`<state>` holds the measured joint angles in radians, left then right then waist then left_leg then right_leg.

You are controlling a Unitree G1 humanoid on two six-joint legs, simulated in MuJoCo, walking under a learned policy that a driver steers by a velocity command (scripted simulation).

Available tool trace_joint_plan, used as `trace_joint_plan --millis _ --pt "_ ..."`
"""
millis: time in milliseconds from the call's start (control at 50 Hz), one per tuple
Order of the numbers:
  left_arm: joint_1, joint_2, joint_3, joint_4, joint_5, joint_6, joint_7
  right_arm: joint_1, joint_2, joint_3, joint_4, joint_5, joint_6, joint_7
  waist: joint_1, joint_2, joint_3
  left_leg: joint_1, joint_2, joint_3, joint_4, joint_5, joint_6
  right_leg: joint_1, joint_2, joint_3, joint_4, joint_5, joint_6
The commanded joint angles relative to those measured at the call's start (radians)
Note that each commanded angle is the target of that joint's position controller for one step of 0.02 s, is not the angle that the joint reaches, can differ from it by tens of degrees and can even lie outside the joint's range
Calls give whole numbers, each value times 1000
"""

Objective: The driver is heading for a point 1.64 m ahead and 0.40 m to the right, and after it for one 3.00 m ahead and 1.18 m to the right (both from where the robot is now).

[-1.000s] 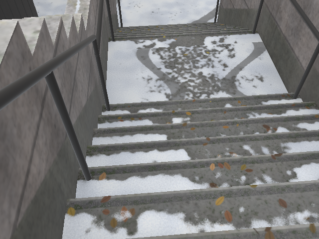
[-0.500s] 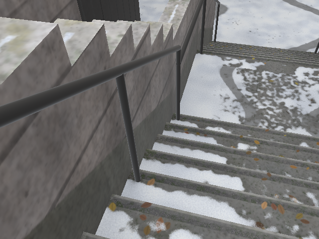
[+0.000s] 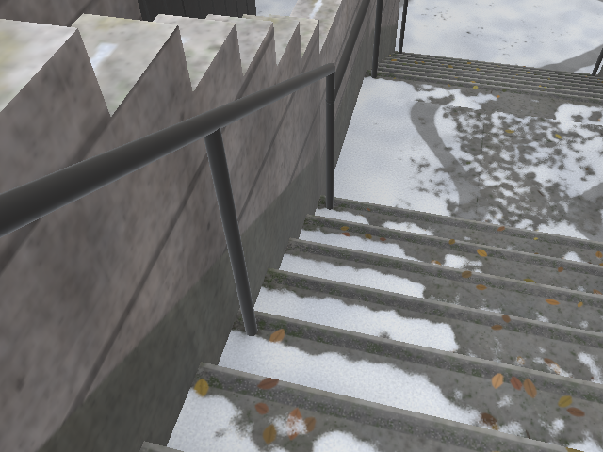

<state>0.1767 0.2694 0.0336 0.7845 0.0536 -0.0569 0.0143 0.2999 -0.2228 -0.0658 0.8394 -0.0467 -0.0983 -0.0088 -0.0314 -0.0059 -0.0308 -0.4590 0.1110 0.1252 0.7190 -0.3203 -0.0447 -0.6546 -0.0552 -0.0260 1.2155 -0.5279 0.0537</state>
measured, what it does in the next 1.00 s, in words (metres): steps on the spot, turning right: right foot, then left foot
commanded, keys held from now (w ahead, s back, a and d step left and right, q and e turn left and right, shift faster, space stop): e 0.70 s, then no key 0.30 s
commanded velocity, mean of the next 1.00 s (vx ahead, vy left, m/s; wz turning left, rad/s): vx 0.01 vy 0.00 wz -0.45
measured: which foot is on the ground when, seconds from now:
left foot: down 0.00-0.10, up 0.12-0.76, down 0.78-1.00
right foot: up 0.00-0.06, down 0.08-0.80, up 0.82-1.00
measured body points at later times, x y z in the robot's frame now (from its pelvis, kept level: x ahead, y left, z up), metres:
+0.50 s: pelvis -0.02 -0.04 +0.01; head +0.00 -0.07 +0.46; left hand +0.14 +0.18 -0.09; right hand +0.09 -0.32 -0.10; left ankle +0.02 +0.12 -0.57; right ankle -0.03 -0.11 -0.71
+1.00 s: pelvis -0.02 +0.05 +0.03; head +0.00 +0.03 +0.48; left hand +0.22 +0.22 -0.08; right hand -0.03 -0.21 -0.09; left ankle +0.01 +0.12 -0.71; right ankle -0.10 -0.08 -0.57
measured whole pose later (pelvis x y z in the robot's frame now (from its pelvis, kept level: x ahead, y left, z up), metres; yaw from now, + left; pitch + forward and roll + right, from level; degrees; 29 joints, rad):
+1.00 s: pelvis -0.02 +0.05 +0.03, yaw -28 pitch +6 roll +1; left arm 0.23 0.27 0.03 0.74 0.07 -0.03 0.00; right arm 0.25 -0.19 -0.01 0.71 -0.03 -0.03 0.08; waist -0.02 0.00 -0.08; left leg -0.34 -0.07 0.05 0.46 -0.23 0.08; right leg -0.80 0.10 0.16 1.45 -0.32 0.08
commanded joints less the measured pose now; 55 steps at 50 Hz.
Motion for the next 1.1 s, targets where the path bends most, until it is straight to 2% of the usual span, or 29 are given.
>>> trace_joint_plan --millis 20,60,80,100,120,140,160,180,200,220,260,320,440,500,560,700,780,800,820,840,860,880,900,940,960,980,1020,1060,1100 --pt "266 -54 -4 22 26 24 -33 -221 -138 -33 -133 -53 -37 -27 147 108 -27 -392 196 -50 -230 128 134 455 38 -30 127 410 -43" --pt "194 0 27 -58 15 19 -52 -276 -184 -48 -139 -19 -53 -36 146 88 5 -309 199 17 -101 128 98 405 47 -68 -83 384 -56" --pt "170 40 45 -88 13 8 -48 -281 -212 -53 -141 -24 -62 -26 127 77 -24 -238 225 -7 28 130 80 421 40 -54 -252 406 -34" --pt "270 108 73 -64 -4 -1 -24 -288 -216 -59 -147 -31 -68 -14 155 11 -56 -238 201 -4 222 120 85 491 64 -38 -452 450 -41" --pt "316 347 123 -64 -24 -33 22 -190 -111 -51 -246 -20 -55 1 61 -437 -91 -425 -48 96 596 -411 22 607 -89 383 -661 1380 -258" --pt "405 371 120 -82 5 -69 -13 -236 -83 -29 -268 28 -57 1 131 -239 -119 -606 -188 -159 785 -473 27 723 -237 569 -657 1643 -361" --pt "398 304 100 -77 25 -75 -57 -263 -86 -24 -261 63 -57 -17 159 -112 -105 -704 -222 -302 864 -384 9 736 -266 554 -625 1629 -306" --pt "261 285 87 -112 9 -65 -99 -227 -142 -34 -267 62 -50 -33 88 -139 -111 -747 -161 -359 913 -280 -23 670 -314 634 -624 1392 -278" --pt "100 243 65 -155 -32 -50 -122 -170 -192 -35 -221 42 -40 -51 5 -127 -117 -705 -107 -353 935 -181 -48 540 -314 626 -606 1283 -268" --pt "-16 199 40 -179 -40 -36 -131 -130 -209 -26 -180 16 -19 -59 -49 -32 -112 -619 -79 -329 973 -105 -73 382 -283 582 -606 1112 -273" --pt "-43 155 14 -176 -18 -25 -111 -88 -169 -8 -179 -10 30 -48 -85 31 -118 -475 -73 -267 952 -7 -100 226 -165 481 -623 969 -237" --pt "84 112 -12 -141 -16 -23 -60 -97 -118 32 -191 -16 63 -20 -16 -22 -115 -496 -92 -203 926 42 -94 293 -78 420 -643 753 -265" --pt "180 137 -16 -112 -11 -28 -76 -207 -125 50 -260 -47 74 -30 95 -96 -70 -600 -98 -203 850 -26 -118 467 -111 545 -659 518 -366" --pt "194 136 -15 -97 -21 -29 -71 -198 -97 62 -272 -30 73 -29 87 -102 -71 -491 -92 -160 682 -64 -114 435 -84 550 -671 536 -375" --pt "143 161 -7 -107 -25 -39 -66 -200 -76 70 -277 -34 82 -14 75 -114 -62 -334 -94 -132 459 -96 -99 378 -61 580 -698 463 -367" --pt "119 185 26 -112 -31 -29 -69 -168 -72 58 -286 5 88 3 96 -114 -80 -108 -150 -152 104 -83 -57 412 -82 724 -741 601 -389" --pt "34 137 11 -110 -31 14 -73 -70 -70 41 -253 24 80 42 17 -49 -107 232 -145 -155 -192 215 58 256 -36 683 -728 516 -333" --pt "87 100 2 -102 -26 22 -67 -33 -102 23 -251 16 75 51 19 -10 -124 385 -75 -229 -213 387 161 154 16 608 -664 400 -263" --pt "172 29 -17 -119 -30 34 -57 -14 -201 -2 -240 22 63 47 78 204 -141 549 125 -475 -312 664 391 -70 177 376 -469 76 -123" --pt "109 94 10 -144 -4 36 -29 41 -222 -24 -249 -26 56 42 -5 152 -113 565 256 -650 -396 565 522 -238 253 273 -239 -143 -52" --pt "58 97 14 -140 24 35 3 39 -153 -7 -219 -34 58 41 -15 34 -80 520 270 -633 -419 440 467 -288 196 274 -56 -74 -27" --pt "67 98 19 -122 13 33 34 -34 -83 16 -222 -6 58 59 28 57 -62 441 225 -572 -397 459 400 -314 187 273 74 -13 1" --pt "103 94 20 -94 12 32 43 -115 -16 41 -246 9 58 71 51 72 -66 376 158 -476 -378 511 356 -281 186 274 186 68 24" --pt "134 43 5 -82 18 22 5 -177 -34 38 -234 18 56 90 92 59 -80 218 80 -342 -353 612 340 -224 165 188 370 177 28" --pt "137 40 8 -73 15 28 -14 -172 -40 36 -222 15 55 98 74 39 -85 208 48 -292 -345 590 339 -243 157 149 382 211 39" --pt "156 65 19 -58 15 22 -20 -148 -24 44 -211 24 45 99 67 46 -89 223 39 -281 -353 508 323 -239 129 158 301 256 48" --pt "184 34 20 -17 12 10 -36 -112 -6 55 -167 40 27 96 65 46 -79 188 11 -253 -352 338 274 -137 49 125 92 316 73" --pt "170 -16 15 14 13 25 -76 -140 -25 52 -137 64 17 97 74 57 -31 86 -27 -234 -396 10 202 47 -39 26 -262 293 101" --pt "92 -16 23 12 -3 37 -109 -123 -50 59 -86 82 17 120 63 102 -6 -13 0 -336 -406 -218 167 253 -20 8 -386 203 122"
